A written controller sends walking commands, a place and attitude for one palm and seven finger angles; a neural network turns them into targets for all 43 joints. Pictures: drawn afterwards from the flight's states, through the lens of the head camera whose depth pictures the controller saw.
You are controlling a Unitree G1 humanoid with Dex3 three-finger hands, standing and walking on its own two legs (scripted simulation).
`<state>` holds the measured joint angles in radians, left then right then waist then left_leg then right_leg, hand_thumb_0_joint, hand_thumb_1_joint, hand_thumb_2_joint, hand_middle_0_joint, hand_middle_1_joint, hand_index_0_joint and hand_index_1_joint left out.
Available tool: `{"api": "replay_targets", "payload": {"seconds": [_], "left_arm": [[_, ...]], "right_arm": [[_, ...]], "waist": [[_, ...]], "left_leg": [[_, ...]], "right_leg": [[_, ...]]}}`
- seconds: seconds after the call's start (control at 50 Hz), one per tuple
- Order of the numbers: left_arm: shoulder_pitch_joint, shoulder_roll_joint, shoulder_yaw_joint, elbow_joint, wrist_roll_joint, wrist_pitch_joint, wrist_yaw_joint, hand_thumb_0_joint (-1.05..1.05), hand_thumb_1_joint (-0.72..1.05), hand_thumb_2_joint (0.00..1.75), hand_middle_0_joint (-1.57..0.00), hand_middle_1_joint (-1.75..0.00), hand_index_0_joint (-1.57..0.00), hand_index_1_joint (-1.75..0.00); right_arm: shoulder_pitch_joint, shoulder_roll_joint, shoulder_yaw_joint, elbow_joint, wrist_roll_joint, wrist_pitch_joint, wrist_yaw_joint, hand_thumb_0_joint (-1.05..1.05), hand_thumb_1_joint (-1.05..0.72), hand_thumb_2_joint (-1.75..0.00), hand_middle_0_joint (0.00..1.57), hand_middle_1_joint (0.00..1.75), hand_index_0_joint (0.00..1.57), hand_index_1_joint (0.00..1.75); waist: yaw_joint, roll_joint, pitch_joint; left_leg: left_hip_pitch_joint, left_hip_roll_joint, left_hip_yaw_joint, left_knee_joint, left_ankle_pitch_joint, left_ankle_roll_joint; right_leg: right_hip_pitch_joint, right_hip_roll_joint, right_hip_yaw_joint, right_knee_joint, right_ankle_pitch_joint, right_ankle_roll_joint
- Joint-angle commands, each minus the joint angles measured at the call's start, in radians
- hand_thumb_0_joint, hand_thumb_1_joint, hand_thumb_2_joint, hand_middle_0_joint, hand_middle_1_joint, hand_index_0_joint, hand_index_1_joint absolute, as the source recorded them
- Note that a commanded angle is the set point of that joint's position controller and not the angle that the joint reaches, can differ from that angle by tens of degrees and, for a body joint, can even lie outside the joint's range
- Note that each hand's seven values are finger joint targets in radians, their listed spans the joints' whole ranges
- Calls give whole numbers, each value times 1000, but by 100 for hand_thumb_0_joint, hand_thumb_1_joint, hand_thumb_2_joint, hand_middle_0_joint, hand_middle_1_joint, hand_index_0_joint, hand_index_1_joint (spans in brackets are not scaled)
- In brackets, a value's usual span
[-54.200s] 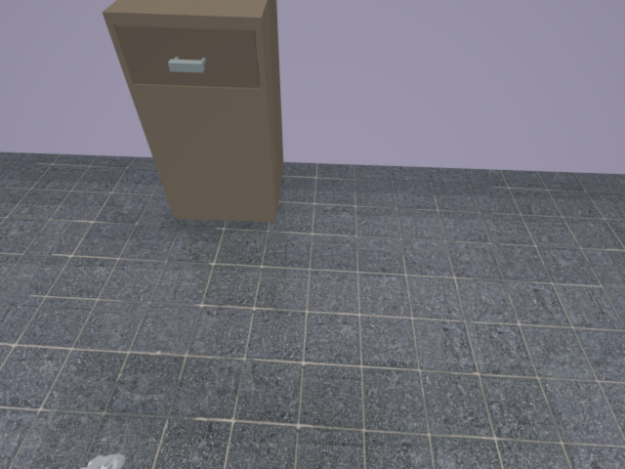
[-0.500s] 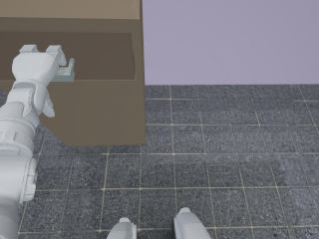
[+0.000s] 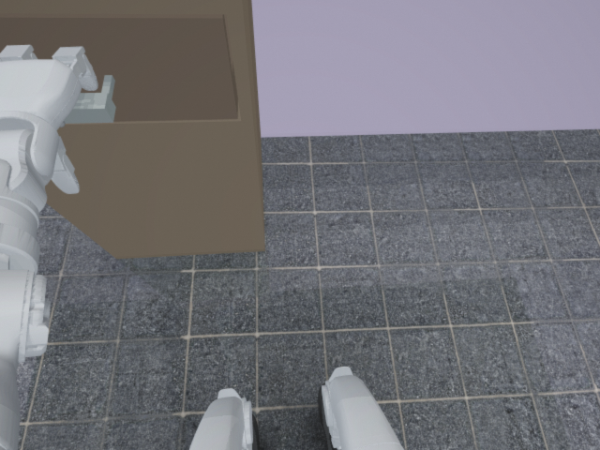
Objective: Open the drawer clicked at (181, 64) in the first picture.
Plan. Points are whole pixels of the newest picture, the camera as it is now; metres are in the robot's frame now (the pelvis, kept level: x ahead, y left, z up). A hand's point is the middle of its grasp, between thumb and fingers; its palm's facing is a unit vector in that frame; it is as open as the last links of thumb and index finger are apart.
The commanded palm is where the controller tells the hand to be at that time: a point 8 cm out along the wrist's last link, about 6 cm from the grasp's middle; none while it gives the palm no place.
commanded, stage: lift the fingers back up to retry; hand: left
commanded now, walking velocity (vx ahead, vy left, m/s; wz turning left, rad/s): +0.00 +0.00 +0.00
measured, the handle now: (73, 95) +0.59 +0.26 +0.05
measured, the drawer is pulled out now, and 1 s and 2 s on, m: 0.00 0.00 0.00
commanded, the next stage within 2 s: re-aim the fingers above the handle in 0.84 s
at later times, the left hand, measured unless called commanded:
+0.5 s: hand (48, 105) +0.54 +0.26 +0.08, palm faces -0.04 -0.02 -1.00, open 13.8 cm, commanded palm +0.52 +0.25 +0.14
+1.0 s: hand (37, 107) +0.53 +0.26 +0.09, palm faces -0.08 -0.01 -1.00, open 13.8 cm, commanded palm +0.52 +0.26 +0.16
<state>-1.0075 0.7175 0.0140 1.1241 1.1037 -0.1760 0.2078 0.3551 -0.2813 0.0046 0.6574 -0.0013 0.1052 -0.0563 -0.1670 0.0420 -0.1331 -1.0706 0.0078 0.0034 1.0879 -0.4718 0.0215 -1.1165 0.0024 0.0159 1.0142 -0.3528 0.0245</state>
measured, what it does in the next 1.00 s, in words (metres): shifts its weight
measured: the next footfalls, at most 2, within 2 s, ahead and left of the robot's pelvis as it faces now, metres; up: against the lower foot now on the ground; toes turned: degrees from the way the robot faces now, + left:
none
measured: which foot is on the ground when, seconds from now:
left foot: down 0.00-1.00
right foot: down 0.00-1.00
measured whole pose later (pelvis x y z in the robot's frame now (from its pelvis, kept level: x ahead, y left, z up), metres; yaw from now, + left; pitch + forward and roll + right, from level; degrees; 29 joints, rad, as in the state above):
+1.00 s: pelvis +0.06 +0.00 +0.05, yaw +0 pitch +20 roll -2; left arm -0.75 0.59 0.04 0.94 1.09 -0.22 0.21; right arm 0.32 -0.26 -0.06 0.67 -0.02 0.16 -0.02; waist -0.08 0.05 -0.13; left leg -0.70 0.01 0.00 0.80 -0.44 0.02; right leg -0.75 0.00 0.01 0.74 -0.33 0.02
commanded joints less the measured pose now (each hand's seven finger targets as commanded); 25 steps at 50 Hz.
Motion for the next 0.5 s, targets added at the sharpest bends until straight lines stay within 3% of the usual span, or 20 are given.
{"api": "replay_targets", "payload": {"seconds": [0.0,0.04,0.08,0.12,0.18,0.3,0.34,0.38,0.46,0.48], "left_arm": [[-255,214,34,-60,-8,9,-19,0,-50,30,-30,-120,-30,-120],[-232,194,26,-57,-11,12,-19,0,-50,30,-30,-120,-30,-120],[-296,201,32,-122,-16,1,-16,0,-50,30,-30,-120,-30,-120],[-303,231,59,-160,-24,-2,-9,0,-50,30,-30,-120,-30,-120],[-340,209,55,-215,-39,-11,-1,0,-50,30,-30,-120,-30,-120],[-382,271,100,-271,-36,-27,32,0,-50,30,-30,-120,-30,-120],[-368,279,115,-301,-30,-35,50,0,-50,30,-30,-120,-30,-120],[-370,293,133,-317,-30,-40,62,0,-50,30,-30,-120,-30,-120],[-271,247,118,-286,-36,-9,64,0,-50,30,-30,-120,-30,-120],[-281,219,99,-283,-39,0,60,0,-50,30,-30,-120,-30,-120]], "right_arm": [[182,-179,-66,-39,-4,-17,-17,0,-90,-90,20,30,20,30],[179,-176,-68,-41,-3,-17,-15,0,-90,-90,20,30,20,30],[189,-175,-75,-37,-6,-20,-17,0,-90,-90,20,30,20,30],[193,-174,-79,-34,-8,-19,-14,0,-90,-90,20,30,20,30],[197,-167,-85,-28,-11,-21,-14,0,-90,-90,20,30,20,30],[187,-167,-85,-11,-12,-18,-16,0,-90,-90,20,30,20,30],[178,-164,-88,-10,-17,-18,-12,0,-90,-90,20,30,20,30],[178,-164,-91,-4,-20,-14,-10,0,-90,-90,20,30,20,30],[174,-161,-96,2,-22,-1,4,0,-90,-90,20,30,20,30],[175,-159,-99,2,-22,2,7,0,-90,-90,20,30,20,30]], "waist": [[-9,14,-406],[-9,13,-394],[-14,32,-437],[2,62,-489],[-6,54,-509],[4,69,-468],[21,116,-494],[22,109,-508],[48,127,-494],[39,126,-498]], "left_leg": [[218,-23,-17,-143,181,27],[226,-21,-18,-146,176,26],[265,-18,-23,-152,188,26],[310,-20,-25,-163,222,24],[368,-16,-32,-184,267,23],[403,-23,-26,-230,289,25],[449,-26,-22,-238,330,21],[484,-24,-22,-242,384,18],[539,-21,-11,-266,498,8],[562,-19,-8,-268,543,7]], "right_leg": [[277,37,-43,-123,87,-50],[265,38,-46,-126,78,-52],[274,38,-45,-132,80,-52],[314,41,-42,-141,104,-52],[345,43,-46,-164,133,-51],[409,46,-37,-218,161,-51],[424,47,-38,-224,184,-55],[449,49,-40,-232,225,-57],[501,52,-50,-251,306,-58],[508,53,-51,-259,334,-58]]}}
